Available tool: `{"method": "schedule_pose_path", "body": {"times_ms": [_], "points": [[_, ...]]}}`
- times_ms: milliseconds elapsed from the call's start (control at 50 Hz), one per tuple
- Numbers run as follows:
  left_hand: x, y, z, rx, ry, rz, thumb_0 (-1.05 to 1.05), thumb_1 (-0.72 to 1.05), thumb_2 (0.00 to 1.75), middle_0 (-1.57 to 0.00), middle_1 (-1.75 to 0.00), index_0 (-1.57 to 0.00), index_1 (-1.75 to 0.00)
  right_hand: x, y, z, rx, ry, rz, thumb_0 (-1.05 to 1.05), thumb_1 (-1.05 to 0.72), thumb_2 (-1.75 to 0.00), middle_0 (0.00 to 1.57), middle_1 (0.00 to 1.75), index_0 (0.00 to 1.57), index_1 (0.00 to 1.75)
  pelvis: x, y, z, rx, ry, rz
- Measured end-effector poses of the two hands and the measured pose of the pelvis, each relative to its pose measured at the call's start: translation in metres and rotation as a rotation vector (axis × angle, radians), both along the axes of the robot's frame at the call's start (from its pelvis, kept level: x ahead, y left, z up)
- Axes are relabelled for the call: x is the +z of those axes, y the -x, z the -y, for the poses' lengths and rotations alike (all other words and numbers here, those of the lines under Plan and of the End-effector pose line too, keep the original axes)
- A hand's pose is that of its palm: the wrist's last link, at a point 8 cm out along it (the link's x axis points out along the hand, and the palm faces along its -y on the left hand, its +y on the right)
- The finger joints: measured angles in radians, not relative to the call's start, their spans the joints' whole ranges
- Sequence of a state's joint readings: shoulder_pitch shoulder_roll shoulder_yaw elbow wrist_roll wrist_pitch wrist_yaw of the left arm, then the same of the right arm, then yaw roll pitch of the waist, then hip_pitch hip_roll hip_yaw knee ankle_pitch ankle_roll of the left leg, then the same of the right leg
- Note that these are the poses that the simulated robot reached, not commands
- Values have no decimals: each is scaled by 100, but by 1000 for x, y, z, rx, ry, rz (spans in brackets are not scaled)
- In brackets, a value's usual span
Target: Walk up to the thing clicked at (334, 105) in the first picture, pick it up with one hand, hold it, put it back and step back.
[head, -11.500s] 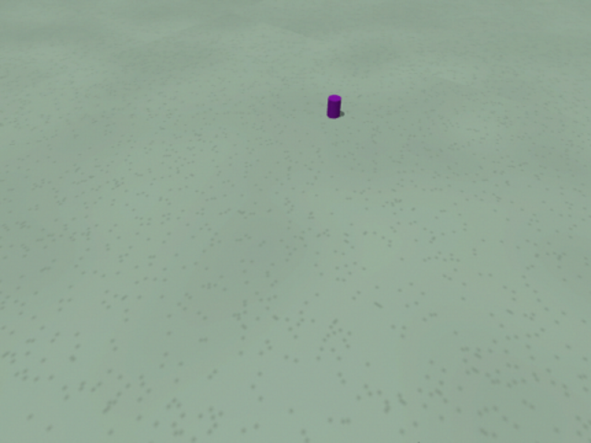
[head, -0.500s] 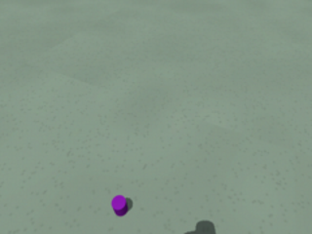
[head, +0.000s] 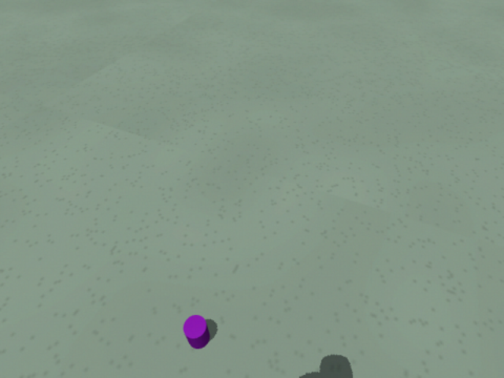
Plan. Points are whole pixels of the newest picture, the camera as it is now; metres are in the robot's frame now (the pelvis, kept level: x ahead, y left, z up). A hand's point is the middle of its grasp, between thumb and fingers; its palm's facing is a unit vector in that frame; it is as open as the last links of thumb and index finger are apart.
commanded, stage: stand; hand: left
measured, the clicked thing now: (197, 332) +0.45 +0.23 -0.72
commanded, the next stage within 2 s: none
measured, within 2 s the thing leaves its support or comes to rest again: neither
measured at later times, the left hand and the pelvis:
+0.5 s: hand out of the picture +0.06 +0.26 -0.16, palm faces -0.01 -0.94 -0.34, open 7.4 cm; pelvis -0.01 +0.01 +0.00, yaw +0 degrees
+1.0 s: hand out of the picture +0.05 +0.26 -0.16, palm faces -0.02 -0.94 -0.34, open 7.4 cm; pelvis -0.01 +0.01 +0.00, yaw +0 degrees
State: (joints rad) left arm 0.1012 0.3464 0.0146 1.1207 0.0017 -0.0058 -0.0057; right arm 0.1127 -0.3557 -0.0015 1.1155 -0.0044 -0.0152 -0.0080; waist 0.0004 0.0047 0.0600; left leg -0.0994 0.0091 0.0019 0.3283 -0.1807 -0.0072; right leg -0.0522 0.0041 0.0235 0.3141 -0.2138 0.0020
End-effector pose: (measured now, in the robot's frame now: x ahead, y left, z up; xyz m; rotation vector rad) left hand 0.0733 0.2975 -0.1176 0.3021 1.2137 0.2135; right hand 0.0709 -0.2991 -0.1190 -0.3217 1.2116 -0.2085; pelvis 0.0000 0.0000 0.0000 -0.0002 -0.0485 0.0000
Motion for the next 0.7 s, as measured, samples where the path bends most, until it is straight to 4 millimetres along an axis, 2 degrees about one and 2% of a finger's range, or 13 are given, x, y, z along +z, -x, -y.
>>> {"method": "schedule_pose_path", "body": {"times_ms": [340,700], "points": [[1,14,-3,-9,-4,-13,0,91,90,-20,-30,-20,-30,-2,9,-6,7,-15,-21,1,-90,-90,21,30,21,30,1,10,-3,1,0,-5],[-2,27,-7,-6,-3,-39,0,91,90,-20,-30,-20,-30,-1,18,-8,0,-9,-40,1,-90,-90,21,30,21,30,1,11,-8,4,0,-8]]}}
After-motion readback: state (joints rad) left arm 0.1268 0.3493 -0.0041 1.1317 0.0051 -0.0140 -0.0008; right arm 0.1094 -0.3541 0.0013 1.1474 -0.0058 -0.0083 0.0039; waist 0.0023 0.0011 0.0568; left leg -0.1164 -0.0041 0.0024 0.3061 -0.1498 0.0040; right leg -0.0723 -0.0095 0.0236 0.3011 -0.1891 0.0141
